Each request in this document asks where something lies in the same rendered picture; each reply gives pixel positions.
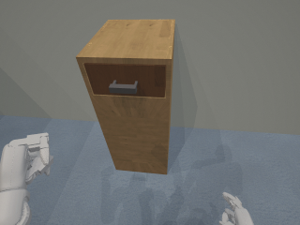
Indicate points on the drawer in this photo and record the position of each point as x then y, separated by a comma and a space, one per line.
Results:
151, 78

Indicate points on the robot left forearm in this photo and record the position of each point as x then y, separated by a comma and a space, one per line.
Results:
14, 208

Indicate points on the left robot hand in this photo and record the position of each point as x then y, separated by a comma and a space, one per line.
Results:
16, 159

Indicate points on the handle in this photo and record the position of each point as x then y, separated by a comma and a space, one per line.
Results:
118, 88

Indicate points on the right robot hand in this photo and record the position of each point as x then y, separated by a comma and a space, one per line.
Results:
238, 215

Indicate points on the cabinet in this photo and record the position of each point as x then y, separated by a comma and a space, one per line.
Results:
136, 129

